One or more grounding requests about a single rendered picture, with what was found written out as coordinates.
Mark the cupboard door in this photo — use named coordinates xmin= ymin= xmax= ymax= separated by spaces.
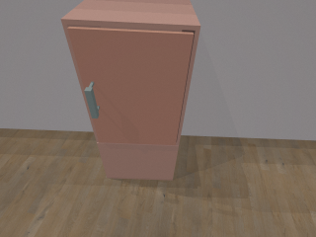
xmin=67 ymin=27 xmax=194 ymax=145

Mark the handle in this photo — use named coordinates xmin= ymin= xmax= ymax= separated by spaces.
xmin=84 ymin=81 xmax=100 ymax=119

